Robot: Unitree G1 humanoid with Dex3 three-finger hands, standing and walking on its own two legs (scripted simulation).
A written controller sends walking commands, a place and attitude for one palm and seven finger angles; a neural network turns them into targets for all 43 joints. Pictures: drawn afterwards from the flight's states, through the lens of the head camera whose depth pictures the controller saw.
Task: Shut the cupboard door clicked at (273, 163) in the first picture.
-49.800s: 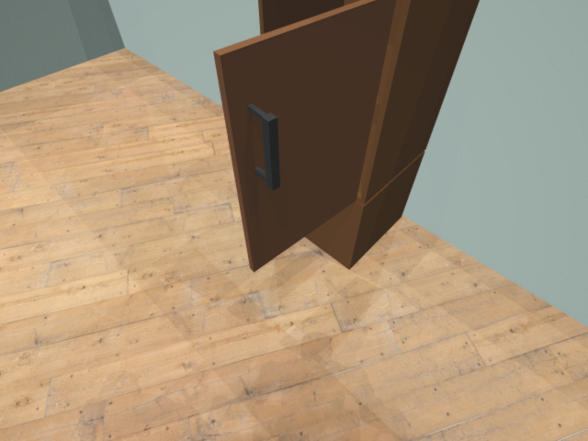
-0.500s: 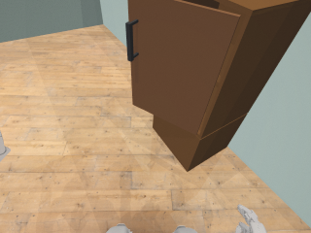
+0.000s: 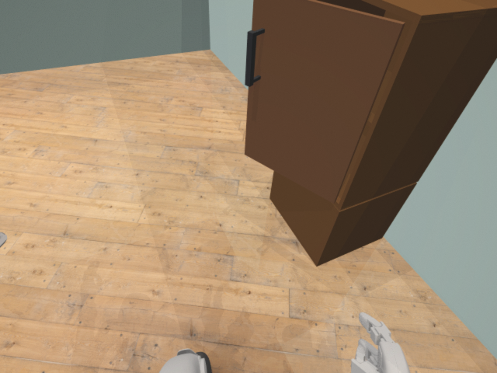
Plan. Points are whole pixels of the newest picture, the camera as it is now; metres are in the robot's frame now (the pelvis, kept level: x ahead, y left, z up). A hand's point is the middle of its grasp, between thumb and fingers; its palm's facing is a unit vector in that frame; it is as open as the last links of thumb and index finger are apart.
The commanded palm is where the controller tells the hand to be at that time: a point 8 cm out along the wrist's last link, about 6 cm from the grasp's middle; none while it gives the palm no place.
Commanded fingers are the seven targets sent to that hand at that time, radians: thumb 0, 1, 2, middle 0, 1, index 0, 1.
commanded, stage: stop stepping back and stand still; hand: left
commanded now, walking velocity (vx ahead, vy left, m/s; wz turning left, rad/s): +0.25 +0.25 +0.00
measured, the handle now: (254, 58) +0.95 +0.03 +0.11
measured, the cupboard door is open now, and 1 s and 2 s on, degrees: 26 26 26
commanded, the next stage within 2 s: let the arm hang, fingers relaxed in 1.32 s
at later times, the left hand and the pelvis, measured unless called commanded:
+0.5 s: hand (1, 270) +0.16 +0.26 +0.21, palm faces +0.29 -0.80 -0.52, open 7.4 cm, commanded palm +0.11 +0.30 +0.21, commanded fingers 0.00 0.90 0.90 -0.20 -0.30 -0.20 -0.30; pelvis -0.08 +0.03 +0.03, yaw -9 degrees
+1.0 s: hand (20, 225) +0.22 +0.27 +0.20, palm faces +0.30 -0.83 -0.47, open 7.4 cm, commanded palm +0.16 +0.32 +0.21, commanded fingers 0.00 0.90 0.90 -0.20 -0.30 -0.20 -0.30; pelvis -0.03 +0.05 +0.03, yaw -10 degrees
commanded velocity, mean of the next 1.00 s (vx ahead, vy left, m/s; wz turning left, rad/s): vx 0.11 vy -0.01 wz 0.00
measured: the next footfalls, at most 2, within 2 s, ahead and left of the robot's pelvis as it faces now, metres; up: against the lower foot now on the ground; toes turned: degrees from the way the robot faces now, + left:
left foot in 0.20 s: +0.02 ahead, +0.16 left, +0.00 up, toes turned +1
right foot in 0.48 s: -0.06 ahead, -0.06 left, +0.00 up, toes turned -15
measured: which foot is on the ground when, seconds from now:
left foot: up 0.00-0.18, down 0.20-0.48, up 0.50-0.74, down 0.76-1.00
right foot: down 0.00-0.20, up 0.22-0.46, down 0.48-1.00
